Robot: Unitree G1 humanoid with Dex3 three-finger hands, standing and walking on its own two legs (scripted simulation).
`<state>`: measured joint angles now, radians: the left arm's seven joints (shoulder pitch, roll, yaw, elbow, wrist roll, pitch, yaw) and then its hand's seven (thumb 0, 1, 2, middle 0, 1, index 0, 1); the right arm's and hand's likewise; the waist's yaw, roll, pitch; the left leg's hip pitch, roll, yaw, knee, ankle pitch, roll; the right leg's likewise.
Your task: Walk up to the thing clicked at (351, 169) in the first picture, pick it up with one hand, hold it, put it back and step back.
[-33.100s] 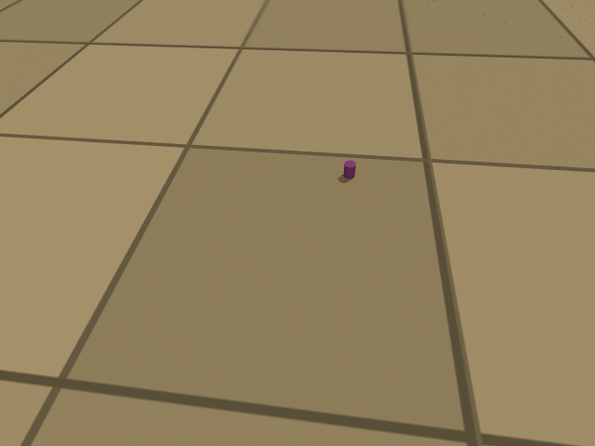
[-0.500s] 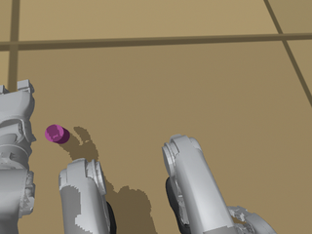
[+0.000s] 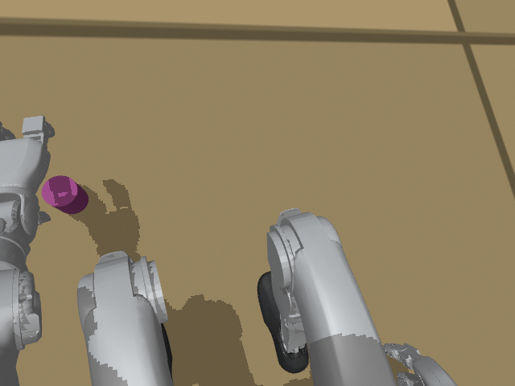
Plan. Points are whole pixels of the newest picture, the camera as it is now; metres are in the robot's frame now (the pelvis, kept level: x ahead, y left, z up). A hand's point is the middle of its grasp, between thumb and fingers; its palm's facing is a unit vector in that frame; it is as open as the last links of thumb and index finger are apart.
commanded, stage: home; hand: left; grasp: from above
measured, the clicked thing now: (66, 195) +0.47 +0.25 -0.29
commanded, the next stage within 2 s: none
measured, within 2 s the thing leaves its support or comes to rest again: neither
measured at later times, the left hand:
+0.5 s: hand out of the picture +0.37 +0.25 -0.01, palm faces -0.29 -0.41 -0.86, open 10.1 cm
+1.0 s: hand out of the picture +0.26 +0.20 +0.21, palm faces +0.01 -0.93 -0.38, open 7.4 cm
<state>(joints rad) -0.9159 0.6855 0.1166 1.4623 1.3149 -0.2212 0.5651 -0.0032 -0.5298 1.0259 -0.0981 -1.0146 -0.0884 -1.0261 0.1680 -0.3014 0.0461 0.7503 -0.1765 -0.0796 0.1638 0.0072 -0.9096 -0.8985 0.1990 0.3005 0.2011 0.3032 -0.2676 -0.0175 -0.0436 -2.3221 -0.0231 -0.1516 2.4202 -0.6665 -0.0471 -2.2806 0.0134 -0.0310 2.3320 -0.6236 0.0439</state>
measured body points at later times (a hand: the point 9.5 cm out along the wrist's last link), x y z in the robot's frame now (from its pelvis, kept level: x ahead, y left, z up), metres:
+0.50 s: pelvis +0.00 +0.00 +0.11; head +0.18 +0.03 +0.52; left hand +0.39 +0.27 +0.04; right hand +0.12 -0.27 -0.02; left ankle +0.08 +0.13 -0.29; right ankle +0.11 -0.13 -0.29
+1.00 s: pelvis +0.04 +0.00 +0.29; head +0.12 +0.02 +0.73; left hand +0.25 +0.25 +0.23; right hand +0.25 -0.22 +0.21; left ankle +0.08 +0.13 -0.29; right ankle +0.11 -0.13 -0.29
